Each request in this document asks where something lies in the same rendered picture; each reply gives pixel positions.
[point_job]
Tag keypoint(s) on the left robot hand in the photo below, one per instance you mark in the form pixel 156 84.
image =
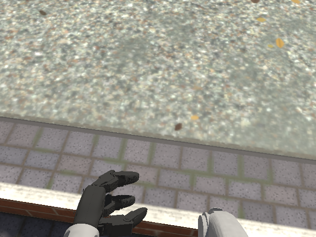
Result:
pixel 95 206

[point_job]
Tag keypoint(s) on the robot right thigh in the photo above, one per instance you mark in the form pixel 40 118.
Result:
pixel 219 223

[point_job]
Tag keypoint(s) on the robot left forearm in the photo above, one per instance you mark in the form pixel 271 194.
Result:
pixel 82 230

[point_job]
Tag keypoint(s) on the right robot shin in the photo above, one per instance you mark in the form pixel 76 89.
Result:
pixel 215 209

